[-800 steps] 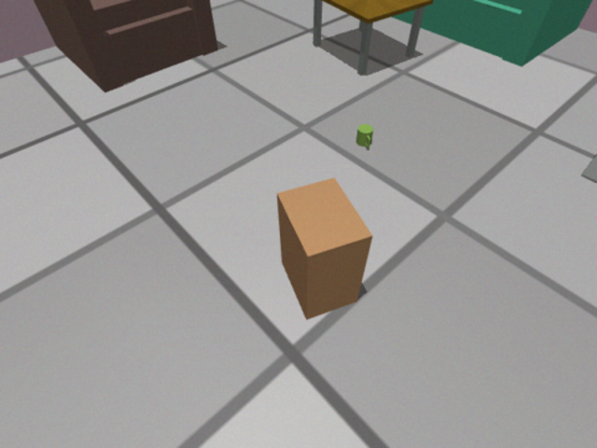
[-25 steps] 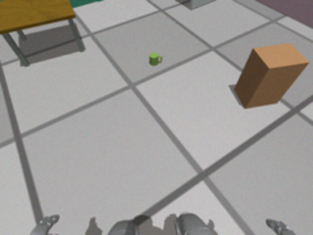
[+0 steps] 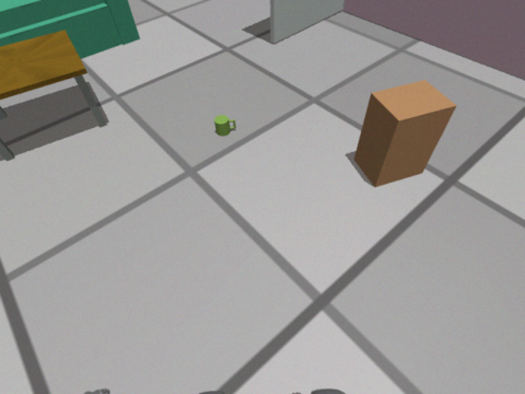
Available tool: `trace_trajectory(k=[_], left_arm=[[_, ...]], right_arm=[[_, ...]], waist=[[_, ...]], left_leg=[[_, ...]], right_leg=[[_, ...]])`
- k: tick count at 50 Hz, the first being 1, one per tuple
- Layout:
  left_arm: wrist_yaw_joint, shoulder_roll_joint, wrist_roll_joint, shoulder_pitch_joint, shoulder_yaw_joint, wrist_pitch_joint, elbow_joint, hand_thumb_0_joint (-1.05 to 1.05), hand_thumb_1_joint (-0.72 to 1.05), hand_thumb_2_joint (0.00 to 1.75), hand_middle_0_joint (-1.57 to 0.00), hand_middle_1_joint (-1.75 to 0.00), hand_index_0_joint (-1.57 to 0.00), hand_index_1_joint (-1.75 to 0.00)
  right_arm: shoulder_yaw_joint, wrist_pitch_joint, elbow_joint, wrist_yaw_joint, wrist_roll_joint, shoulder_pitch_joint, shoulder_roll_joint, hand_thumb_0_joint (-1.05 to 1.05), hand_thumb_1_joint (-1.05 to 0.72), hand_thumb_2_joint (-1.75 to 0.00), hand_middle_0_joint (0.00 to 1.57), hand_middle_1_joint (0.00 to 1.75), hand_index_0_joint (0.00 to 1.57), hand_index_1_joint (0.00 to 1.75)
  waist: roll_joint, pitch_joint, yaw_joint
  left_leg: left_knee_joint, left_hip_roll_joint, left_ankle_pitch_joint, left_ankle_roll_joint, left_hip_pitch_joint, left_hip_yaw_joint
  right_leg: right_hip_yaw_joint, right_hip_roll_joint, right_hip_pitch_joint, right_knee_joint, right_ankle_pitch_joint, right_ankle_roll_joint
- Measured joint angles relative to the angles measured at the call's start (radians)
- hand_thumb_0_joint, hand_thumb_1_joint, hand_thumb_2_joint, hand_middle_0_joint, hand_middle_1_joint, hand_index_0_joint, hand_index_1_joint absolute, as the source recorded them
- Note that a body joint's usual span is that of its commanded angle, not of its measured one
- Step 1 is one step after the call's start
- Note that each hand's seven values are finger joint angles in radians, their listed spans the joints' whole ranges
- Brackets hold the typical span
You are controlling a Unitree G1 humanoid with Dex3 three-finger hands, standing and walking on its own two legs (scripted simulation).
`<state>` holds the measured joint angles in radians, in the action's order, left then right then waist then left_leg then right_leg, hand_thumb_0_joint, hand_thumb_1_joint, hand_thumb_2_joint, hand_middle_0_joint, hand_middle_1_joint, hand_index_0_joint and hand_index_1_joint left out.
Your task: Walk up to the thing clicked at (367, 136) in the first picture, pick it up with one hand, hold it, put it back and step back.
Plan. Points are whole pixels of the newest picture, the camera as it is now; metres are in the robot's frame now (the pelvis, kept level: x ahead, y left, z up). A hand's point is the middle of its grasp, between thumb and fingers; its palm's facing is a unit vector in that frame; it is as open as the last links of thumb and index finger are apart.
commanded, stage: walk up
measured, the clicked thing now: (225, 125) +1.56 +0.27 -0.70
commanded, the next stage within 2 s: stand in 0.72 s
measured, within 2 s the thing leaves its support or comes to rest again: neither
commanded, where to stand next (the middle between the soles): +0.07 +0.04 m, yaw -1 degrees
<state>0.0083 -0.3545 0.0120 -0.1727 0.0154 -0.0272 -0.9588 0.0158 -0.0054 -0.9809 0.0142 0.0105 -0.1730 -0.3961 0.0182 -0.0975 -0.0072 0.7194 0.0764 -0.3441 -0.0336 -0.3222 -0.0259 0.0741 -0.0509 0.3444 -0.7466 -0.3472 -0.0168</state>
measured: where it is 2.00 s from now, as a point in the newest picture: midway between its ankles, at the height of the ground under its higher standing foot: outside the picture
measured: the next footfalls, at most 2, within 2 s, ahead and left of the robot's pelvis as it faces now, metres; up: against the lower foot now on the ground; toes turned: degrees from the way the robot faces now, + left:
none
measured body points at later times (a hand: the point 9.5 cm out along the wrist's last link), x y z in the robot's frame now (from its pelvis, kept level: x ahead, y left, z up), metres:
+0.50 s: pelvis +0.01 +0.02 +0.03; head +0.03 +0.02 +0.47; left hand +0.13 +0.32 -0.10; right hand +0.09 -0.29 -0.11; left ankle +0.03 +0.16 -0.71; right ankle +0.04 -0.11 -0.71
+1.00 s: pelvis +0.02 +0.03 +0.03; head +0.04 +0.03 +0.48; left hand +0.13 +0.32 -0.10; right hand +0.09 -0.28 -0.10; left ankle +0.03 +0.16 -0.71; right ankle +0.04 -0.11 -0.71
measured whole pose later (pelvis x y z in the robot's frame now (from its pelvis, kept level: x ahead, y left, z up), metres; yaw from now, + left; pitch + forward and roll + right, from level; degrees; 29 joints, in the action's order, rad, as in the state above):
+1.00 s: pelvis +0.02 +0.03 +0.03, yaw -2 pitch -2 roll +0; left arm 0.00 -0.34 0.01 -0.08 0.00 -0.02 -1.14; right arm 0.03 0.00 -1.15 0.02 0.01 -0.07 -0.35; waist 0.00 -0.06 -0.02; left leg 0.35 0.04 -0.19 -0.02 -0.12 -0.08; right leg 0.13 -0.01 0.15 -0.36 -0.18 0.03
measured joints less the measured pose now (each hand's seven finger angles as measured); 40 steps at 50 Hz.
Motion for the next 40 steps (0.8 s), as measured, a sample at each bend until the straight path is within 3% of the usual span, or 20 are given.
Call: trace_trajectory(k=[16, 36, 40], left_arm=[[-0.01, 0.003, -0.011, 0.081, -0.004, 0.004, -0.117, 0.01, 0.91, 0.89, -0.2, -0.3, -0.2, -0.3], [-0.007, 0.011, -0.002, 0.104, -0.014, 0.012, -0.152, 0.01, 0.91, 0.89, -0.2, -0.3, -0.2, -0.3], [-0.011, 0.013, 0.002, 0.106, -0.014, 0.011, -0.164, 0.01, 0.91, 0.89, -0.2, -0.3, -0.2, -0.3]], right_arm=[[-0.011, -0.005, -0.127, 0.006, -0.003, 0.061, 0.027, 0.01, -0.9, -0.9, 0.2, 0.3, 0.21, 0.3], [0.014, 0.008, -0.128, 0.009, -0.008, 0.147, 0.028, 0.01, -0.9, -0.9, 0.2, 0.3, 0.21, 0.3], [0.012, 0.009, -0.14, 0.004, -0.004, 0.132, 0.034, 0.01, -0.9, -0.9, 0.2, 0.3, 0.21, 0.3]], waist=[[-0.007, 0.023, -0.005], [-0.02, 0.007, 0.0], [-0.019, 0.017, -0.011]], left_leg=[[-0.208, -0.012, 0.091, 0.006, 0.108, -0.057], [-0.28, -0.014, 0.111, 0.017, 0.165, -0.099], [-0.309, -0.02, 0.126, 0.016, 0.175, -0.081]], right_leg=[[0.057, 0.014, -0.091, 0.209, 0.106, 0.028], [0.097, 0.016, -0.134, 0.285, 0.142, 0.042], [0.079, 0.024, -0.156, 0.322, 0.153, 0.043]])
